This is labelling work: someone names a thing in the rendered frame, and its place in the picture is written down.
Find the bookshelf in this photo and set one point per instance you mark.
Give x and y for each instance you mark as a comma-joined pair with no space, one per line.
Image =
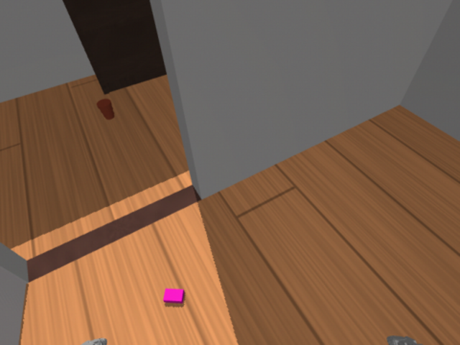
120,40

